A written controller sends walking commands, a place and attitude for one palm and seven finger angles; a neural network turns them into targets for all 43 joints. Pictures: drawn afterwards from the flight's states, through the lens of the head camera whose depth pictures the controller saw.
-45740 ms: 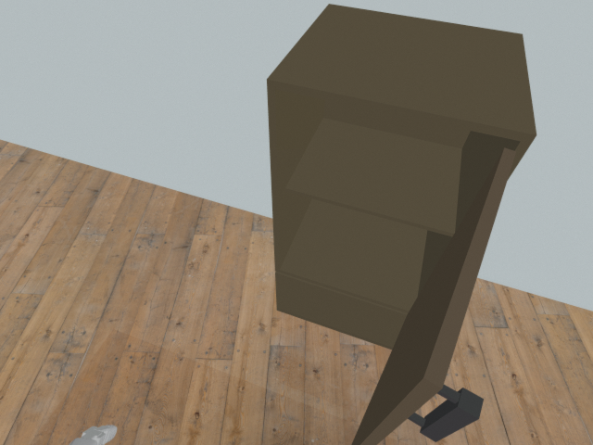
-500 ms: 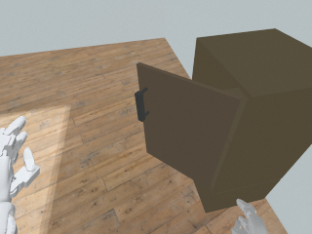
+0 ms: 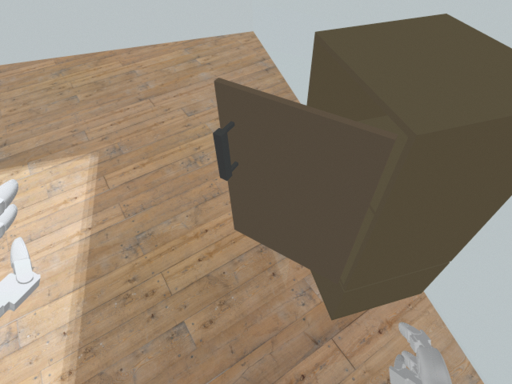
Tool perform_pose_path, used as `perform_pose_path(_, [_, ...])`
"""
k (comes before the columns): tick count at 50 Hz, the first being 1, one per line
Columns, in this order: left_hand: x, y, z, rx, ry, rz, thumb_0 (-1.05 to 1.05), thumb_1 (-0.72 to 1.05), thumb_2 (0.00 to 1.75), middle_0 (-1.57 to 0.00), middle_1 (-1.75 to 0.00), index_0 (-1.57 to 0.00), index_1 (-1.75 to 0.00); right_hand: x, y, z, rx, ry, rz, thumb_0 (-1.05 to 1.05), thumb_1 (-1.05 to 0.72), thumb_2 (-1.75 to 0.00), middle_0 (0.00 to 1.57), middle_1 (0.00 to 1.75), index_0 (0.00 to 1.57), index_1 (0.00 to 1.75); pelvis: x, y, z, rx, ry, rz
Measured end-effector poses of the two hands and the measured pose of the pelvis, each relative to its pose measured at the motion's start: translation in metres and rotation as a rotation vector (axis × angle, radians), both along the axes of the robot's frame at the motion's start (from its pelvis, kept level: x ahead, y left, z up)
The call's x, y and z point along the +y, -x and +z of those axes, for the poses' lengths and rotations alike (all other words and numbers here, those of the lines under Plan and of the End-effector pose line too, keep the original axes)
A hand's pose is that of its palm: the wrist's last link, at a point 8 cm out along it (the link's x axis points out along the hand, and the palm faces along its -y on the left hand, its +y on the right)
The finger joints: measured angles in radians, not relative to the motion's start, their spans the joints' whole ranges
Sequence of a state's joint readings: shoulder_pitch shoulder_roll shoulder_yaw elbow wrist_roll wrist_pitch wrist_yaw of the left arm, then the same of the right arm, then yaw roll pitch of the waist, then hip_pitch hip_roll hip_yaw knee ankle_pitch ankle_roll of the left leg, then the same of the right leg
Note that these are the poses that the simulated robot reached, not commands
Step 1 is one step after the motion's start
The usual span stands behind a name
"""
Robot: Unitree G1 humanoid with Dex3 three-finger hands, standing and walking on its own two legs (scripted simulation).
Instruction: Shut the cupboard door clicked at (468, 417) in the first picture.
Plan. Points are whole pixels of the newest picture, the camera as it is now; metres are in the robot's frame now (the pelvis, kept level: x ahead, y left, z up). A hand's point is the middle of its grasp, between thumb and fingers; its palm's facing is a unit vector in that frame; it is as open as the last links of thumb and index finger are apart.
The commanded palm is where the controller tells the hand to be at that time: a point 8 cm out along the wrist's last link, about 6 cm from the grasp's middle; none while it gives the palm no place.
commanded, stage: step back with the hand held close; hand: left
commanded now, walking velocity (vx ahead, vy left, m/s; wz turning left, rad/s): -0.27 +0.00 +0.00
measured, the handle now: (228, 151) +0.65 +0.12 -0.05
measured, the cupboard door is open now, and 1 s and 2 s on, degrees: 43 43 43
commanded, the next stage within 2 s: stop stepping back and stand still in 1.00 s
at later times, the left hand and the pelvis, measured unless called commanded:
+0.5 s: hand out of the picture +0.11 +0.27 +0.16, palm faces +0.50 -0.74 -0.44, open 7.4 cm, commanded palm +0.05 +0.30 +0.17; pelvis -0.08 -0.01 -0.03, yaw +2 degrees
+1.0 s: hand out of the picture -0.01 +0.29 +0.16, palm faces +0.55 -0.72 -0.42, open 7.4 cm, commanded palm -0.06 +0.31 +0.17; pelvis -0.17 +0.00 -0.02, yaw +5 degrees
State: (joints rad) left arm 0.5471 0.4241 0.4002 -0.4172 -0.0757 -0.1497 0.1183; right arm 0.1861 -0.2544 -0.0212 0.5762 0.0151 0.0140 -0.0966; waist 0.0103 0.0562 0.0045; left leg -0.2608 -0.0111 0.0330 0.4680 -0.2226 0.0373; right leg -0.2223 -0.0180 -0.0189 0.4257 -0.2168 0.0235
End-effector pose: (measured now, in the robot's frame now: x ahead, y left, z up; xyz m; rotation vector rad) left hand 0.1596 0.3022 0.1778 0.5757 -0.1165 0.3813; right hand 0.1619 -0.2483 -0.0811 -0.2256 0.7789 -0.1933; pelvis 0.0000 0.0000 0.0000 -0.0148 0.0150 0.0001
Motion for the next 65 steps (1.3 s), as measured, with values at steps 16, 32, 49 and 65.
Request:
perform_pose_path(16, [0.014,0.061,-0.013,-0.095,-0.011,0.013,0.02,0.89,0.90,-0.21,-0.30,-0.21,-0.30,0.015,0.049,0.004,-0.059,0.031,0.040,0.02,-0.90,-0.90,0.20,0.30,0.21,0.30,0.005,0.053,-0.014,-0.019,0.019,0.008])
perform_pose_path(32, [-0.005,0.112,-0.001,-0.250,-0.018,-0.017,0.02,0.89,0.90,-0.21,-0.30,-0.21,-0.30,0.002,0.116,-0.010,-0.013,0.040,0.062,0.02,-0.90,-0.90,0.20,0.30,0.21,0.30,-0.006,0.104,-0.023,-0.032,0.009,0.032])
perform_pose_path(49, [0.018,0.214,-0.002,-0.231,-0.047,0.078,0.02,0.89,0.90,-0.21,-0.30,-0.21,-0.30,0.022,0.158,-0.012,-0.015,0.040,0.131,0.02,-0.90,-0.90,0.20,0.30,0.21,0.30,-0.002,0.172,-0.022,-0.015,0.043,0.090])
perform_pose_path(65, [0.021,0.306,0.006,-0.231,0.000,-0.030,0.02,0.89,0.90,-0.21,-0.30,-0.21,-0.30,0.057,0.235,0.030,-0.179,0.023,0.187,0.01,-0.90,-0.90,0.20,0.30,0.21,0.30,0.013,0.279,-0.016,-0.007,0.036,0.036])
